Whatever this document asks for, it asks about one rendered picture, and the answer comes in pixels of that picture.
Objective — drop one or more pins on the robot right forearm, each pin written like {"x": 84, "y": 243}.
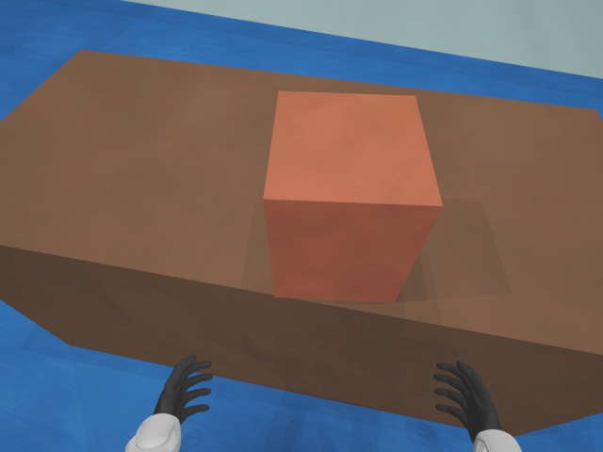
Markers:
{"x": 494, "y": 440}

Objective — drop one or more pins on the pedestal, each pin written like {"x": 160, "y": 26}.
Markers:
{"x": 132, "y": 222}

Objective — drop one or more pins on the carton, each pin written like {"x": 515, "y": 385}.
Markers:
{"x": 350, "y": 195}

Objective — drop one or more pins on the robot left forearm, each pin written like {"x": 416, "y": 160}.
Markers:
{"x": 158, "y": 433}

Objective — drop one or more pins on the right robot hand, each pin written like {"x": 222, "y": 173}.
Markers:
{"x": 479, "y": 413}

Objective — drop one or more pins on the left robot hand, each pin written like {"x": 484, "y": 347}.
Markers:
{"x": 174, "y": 397}

